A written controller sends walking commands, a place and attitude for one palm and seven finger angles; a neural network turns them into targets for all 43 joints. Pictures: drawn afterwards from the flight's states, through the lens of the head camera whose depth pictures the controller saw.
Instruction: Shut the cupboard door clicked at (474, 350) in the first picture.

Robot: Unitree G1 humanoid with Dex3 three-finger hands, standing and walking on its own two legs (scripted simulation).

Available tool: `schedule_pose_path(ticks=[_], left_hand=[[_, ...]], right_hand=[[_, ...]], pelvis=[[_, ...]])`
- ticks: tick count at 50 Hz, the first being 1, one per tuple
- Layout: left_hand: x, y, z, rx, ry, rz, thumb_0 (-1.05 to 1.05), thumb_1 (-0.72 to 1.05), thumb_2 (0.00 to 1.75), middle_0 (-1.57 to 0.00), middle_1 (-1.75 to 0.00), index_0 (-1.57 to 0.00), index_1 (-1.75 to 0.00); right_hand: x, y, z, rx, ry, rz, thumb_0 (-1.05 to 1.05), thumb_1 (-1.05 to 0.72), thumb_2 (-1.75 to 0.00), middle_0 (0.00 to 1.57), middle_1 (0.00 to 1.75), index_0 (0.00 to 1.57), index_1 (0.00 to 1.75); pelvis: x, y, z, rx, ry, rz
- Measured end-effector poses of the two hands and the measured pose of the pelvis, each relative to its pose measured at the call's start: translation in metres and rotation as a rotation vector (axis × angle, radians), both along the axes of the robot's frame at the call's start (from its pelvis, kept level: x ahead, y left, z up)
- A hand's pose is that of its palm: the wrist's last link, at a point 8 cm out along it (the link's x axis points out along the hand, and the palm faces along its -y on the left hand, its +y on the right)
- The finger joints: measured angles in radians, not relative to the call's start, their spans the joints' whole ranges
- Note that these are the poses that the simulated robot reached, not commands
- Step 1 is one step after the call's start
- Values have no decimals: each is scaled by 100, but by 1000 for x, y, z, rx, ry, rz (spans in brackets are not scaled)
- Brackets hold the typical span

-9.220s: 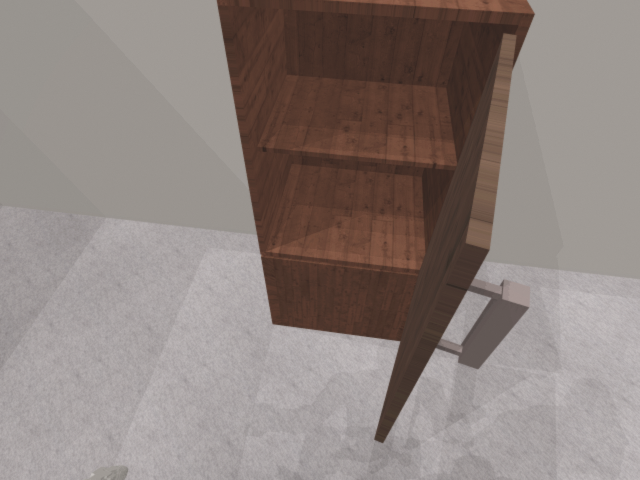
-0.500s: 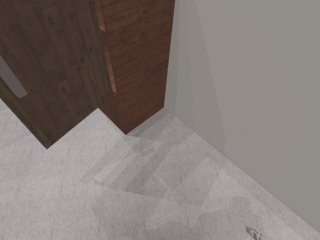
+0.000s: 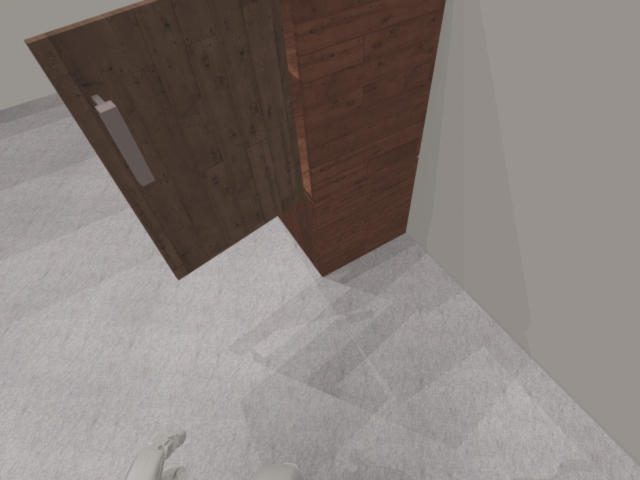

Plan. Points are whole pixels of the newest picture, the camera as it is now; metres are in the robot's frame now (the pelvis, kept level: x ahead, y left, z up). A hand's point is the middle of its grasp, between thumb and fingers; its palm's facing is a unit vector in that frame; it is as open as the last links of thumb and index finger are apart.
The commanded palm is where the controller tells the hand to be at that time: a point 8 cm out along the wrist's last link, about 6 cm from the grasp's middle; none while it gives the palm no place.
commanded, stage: turn to face it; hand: left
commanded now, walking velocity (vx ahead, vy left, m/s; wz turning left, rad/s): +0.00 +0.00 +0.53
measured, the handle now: (122, 141) +0.62 +0.35 +0.09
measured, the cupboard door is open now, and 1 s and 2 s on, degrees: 100 100 100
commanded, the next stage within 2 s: take the last steps up to it in 0.50 s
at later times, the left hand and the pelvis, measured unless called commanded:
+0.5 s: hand out of the picture -0.07 +0.27 -0.18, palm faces +0.29 -0.92 -0.25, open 7.4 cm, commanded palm none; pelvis -0.03 +0.05 +0.00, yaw +13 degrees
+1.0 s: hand out of the picture -0.04 +0.20 -0.15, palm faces +0.38 -0.90 -0.23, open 7.3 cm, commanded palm none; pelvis +0.01 +0.03 +0.01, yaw +19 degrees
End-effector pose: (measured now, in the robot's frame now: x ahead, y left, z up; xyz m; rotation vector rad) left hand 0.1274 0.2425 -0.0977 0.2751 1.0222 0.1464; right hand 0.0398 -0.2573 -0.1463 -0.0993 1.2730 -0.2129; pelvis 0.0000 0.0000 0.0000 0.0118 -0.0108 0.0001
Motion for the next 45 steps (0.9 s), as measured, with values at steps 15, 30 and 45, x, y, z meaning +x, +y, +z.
schedule_pose_path(ticks=[15, 30, 45], left_hand=[[-143, 31, -23, -49, 198, 262, 0, 90, 90, -20, -30, -20, -30], [-211, 76, -34, -100, 288, 414, 0, 91, 90, -20, -30, -19, -30], [-164, 20, -25, -111, 143, 402, 0, 91, 90, -20, -30, -20, -30]], right_hand=[[63, 26, 21, -48, -33, 249, 1, -91, -90, 20, 30, 20, 30], [78, 112, 40, -47, -126, 394, 1, -90, -90, 20, 30, 20, 30], [6, 64, -3, 16, 112, 329, 1, -91, -90, 20, 30, 20, 30]], pelvis=[[-18, 19, 5, 17, -9, 164], [-37, 58, 11, -33, -7, 251], [-12, 30, 3, 1, -13, 320]])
